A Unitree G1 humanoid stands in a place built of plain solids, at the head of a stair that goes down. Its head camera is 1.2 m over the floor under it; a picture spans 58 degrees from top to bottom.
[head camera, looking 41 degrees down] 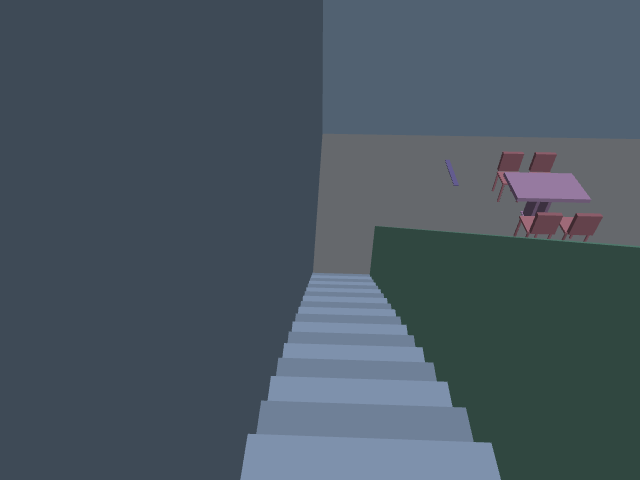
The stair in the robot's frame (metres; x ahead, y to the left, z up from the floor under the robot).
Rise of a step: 0.19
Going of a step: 0.23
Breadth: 0.88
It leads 2 degrees to the right of straight ahead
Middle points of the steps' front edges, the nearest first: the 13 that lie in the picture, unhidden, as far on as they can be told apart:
0.72 -0.18 -0.37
0.95 -0.19 -0.56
1.18 -0.19 -0.75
1.41 -0.20 -0.93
1.65 -0.21 -1.12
1.88 -0.22 -1.30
2.11 -0.23 -1.49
2.35 -0.24 -1.68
2.58 -0.25 -1.86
2.81 -0.25 -2.05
3.04 -0.26 -2.24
3.28 -0.27 -2.42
3.51 -0.28 -2.61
